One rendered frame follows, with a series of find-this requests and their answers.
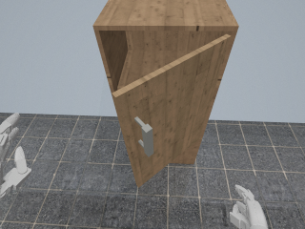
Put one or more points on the cupboard door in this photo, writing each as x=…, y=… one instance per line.
x=174, y=100

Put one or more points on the left robot hand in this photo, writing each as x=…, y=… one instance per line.
x=15, y=177

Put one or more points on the handle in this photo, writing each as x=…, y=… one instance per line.
x=147, y=135

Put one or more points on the right robot hand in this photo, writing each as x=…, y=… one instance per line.
x=251, y=212

